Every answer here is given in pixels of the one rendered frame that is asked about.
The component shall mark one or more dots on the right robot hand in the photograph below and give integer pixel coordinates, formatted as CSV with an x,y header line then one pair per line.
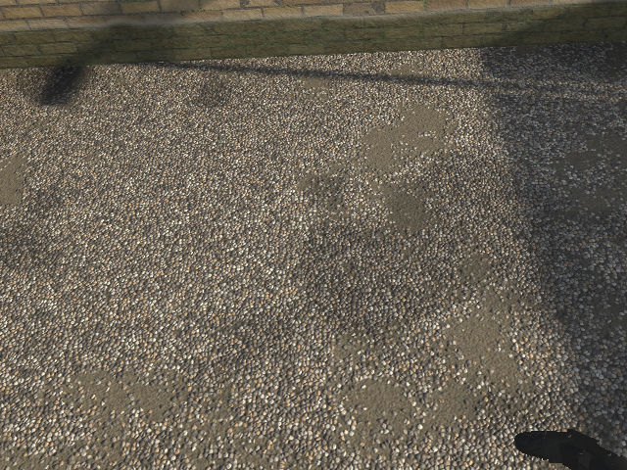
x,y
572,448

